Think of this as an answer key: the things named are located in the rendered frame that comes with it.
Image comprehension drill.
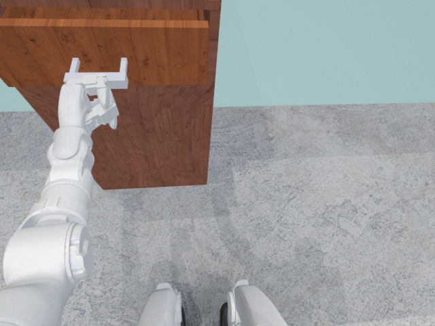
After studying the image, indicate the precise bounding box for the cabinet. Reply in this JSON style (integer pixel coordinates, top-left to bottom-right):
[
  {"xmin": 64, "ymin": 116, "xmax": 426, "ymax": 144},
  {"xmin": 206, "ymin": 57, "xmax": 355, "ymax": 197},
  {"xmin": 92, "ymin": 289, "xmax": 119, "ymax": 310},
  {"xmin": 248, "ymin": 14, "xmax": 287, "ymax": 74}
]
[{"xmin": 0, "ymin": 0, "xmax": 222, "ymax": 190}]

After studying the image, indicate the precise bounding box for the robot right thigh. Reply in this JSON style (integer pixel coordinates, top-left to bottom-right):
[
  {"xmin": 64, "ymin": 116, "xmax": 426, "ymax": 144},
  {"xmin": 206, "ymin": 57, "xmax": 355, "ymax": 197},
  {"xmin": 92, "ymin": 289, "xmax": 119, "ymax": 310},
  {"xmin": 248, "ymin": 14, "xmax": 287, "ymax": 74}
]
[{"xmin": 227, "ymin": 285, "xmax": 288, "ymax": 326}]

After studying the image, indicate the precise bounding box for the robot left upper arm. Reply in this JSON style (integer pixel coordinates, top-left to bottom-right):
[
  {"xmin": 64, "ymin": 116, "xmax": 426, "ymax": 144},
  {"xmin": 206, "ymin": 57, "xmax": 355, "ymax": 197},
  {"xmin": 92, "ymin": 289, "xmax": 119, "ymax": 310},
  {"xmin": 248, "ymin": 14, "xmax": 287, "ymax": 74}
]
[{"xmin": 0, "ymin": 222, "xmax": 94, "ymax": 326}]

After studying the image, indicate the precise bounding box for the handle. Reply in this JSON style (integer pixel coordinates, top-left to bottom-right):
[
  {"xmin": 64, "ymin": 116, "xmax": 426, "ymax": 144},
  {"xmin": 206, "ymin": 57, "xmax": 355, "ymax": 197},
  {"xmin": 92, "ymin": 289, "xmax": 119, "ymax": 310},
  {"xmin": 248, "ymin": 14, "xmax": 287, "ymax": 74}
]
[{"xmin": 63, "ymin": 58, "xmax": 128, "ymax": 89}]

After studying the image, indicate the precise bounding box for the robot left hand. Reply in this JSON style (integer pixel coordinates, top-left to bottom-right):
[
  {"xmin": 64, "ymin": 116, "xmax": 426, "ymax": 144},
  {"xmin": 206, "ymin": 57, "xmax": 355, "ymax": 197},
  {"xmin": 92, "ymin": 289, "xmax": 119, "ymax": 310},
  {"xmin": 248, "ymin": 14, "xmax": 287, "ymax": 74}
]
[{"xmin": 58, "ymin": 73, "xmax": 119, "ymax": 136}]

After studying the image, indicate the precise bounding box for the right robot shin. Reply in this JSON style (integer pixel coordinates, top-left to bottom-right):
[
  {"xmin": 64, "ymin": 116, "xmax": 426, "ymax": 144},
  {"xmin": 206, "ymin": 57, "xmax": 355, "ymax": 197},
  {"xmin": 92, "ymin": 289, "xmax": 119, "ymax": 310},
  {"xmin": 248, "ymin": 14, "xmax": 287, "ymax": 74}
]
[{"xmin": 228, "ymin": 280, "xmax": 249, "ymax": 326}]

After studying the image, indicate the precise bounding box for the robot left forearm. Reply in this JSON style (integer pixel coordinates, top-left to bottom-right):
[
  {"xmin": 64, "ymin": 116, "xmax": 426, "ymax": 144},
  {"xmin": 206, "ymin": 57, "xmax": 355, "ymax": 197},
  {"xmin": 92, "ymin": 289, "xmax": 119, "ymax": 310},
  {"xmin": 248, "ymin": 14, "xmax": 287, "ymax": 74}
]
[{"xmin": 3, "ymin": 126, "xmax": 94, "ymax": 284}]

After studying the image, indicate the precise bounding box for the drawer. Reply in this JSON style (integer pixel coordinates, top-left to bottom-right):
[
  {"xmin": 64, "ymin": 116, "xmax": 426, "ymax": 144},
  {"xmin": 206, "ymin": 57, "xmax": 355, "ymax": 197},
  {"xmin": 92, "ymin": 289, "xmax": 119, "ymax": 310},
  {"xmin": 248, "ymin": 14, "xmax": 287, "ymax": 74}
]
[{"xmin": 0, "ymin": 7, "xmax": 209, "ymax": 87}]

